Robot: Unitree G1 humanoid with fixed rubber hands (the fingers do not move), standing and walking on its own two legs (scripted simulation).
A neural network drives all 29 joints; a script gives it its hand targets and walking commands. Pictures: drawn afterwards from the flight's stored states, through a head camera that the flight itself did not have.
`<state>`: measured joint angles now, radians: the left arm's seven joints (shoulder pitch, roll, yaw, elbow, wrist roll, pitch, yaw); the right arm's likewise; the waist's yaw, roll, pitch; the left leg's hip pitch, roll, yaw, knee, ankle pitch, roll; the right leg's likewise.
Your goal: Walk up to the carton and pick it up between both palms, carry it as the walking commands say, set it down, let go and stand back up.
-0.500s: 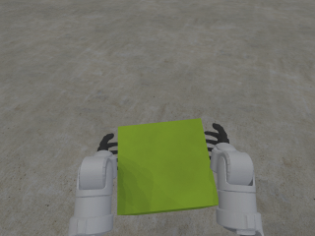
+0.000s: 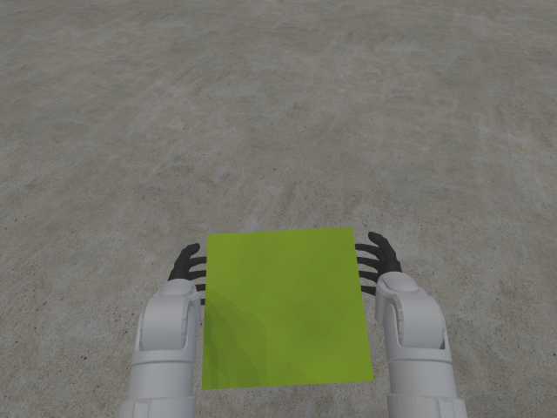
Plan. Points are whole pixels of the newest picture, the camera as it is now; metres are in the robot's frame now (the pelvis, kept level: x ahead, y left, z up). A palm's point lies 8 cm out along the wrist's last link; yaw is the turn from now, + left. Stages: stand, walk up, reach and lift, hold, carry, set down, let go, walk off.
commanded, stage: carry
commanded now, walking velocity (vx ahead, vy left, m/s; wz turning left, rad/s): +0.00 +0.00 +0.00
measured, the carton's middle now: (284, 312) +0.30 +0.00 -0.05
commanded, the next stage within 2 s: hold in 0.84 s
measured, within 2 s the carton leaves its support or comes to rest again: neither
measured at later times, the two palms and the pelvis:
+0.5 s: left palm (183, 296) +0.28 +0.15 +0.04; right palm (388, 288) +0.29 -0.14 +0.05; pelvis +0.00 +0.00 +0.00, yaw +0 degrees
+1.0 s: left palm (183, 304) +0.27 +0.15 +0.03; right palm (387, 303) +0.27 -0.15 +0.02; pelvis +0.00 +0.00 +0.01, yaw -10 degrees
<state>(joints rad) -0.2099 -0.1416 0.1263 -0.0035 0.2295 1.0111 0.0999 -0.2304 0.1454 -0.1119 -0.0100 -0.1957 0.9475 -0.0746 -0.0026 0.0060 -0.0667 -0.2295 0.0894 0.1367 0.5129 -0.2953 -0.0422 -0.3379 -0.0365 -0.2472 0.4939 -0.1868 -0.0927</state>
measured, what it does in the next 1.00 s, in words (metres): stands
